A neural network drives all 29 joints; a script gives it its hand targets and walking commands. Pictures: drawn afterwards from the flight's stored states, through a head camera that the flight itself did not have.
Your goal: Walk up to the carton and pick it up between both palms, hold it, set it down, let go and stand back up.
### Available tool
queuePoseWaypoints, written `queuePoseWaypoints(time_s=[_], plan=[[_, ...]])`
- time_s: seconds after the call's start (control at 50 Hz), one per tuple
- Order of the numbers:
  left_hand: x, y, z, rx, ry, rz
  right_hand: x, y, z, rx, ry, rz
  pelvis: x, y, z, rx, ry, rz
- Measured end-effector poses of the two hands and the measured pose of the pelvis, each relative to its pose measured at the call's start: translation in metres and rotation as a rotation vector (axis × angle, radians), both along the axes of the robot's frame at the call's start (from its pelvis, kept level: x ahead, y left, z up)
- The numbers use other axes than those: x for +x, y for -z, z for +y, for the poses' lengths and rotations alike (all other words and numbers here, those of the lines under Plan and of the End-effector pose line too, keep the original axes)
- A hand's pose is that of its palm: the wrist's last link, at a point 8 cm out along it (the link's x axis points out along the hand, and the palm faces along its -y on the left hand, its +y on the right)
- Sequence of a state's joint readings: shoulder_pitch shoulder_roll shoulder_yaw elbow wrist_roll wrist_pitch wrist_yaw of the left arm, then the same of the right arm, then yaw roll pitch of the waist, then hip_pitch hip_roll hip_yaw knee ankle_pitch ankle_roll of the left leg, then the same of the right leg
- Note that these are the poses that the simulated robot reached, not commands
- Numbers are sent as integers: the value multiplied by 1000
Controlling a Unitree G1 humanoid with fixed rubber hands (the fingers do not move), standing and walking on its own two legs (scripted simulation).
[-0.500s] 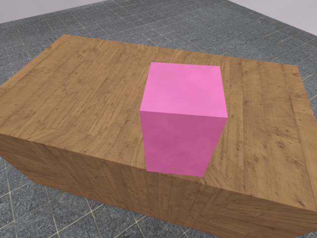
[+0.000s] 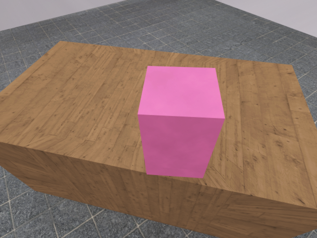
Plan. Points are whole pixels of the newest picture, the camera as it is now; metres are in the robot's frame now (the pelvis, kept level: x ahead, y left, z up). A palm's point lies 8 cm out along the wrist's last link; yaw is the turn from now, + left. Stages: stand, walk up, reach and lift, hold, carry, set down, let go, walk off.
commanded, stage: walk up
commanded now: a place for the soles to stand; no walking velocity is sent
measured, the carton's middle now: (177, 126) +0.41 -0.02 +0.02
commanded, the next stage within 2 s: reach and lift in 0.50 s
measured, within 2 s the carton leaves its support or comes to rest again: neither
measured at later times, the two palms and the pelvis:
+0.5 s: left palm out of the picture +0.02 +0.23 -0.14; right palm out of the picture -0.01 -0.24 -0.14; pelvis -0.01 +0.00 +0.00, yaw -2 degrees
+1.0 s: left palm out of the picture +0.06 +0.19 -0.11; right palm out of the picture +0.06 -0.25 -0.10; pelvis -0.07 -0.05 -0.01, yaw -1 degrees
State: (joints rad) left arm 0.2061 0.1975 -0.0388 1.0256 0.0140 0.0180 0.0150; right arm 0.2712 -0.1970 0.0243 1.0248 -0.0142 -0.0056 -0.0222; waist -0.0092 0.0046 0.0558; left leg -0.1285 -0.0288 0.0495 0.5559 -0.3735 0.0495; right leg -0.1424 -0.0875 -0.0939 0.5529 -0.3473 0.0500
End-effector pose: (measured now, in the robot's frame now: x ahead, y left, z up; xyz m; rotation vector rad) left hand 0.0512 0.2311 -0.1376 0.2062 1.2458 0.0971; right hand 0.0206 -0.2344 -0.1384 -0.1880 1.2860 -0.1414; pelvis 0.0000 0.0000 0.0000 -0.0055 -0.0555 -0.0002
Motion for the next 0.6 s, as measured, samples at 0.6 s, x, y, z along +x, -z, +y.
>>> queuePoseWaypoints(time_s=[0.6], plan=[[-16, 11, 8, 18, -40, 170, -11, 13, -5, 26, 17, 33, -34, 12, -2, 7, 16, 53]])
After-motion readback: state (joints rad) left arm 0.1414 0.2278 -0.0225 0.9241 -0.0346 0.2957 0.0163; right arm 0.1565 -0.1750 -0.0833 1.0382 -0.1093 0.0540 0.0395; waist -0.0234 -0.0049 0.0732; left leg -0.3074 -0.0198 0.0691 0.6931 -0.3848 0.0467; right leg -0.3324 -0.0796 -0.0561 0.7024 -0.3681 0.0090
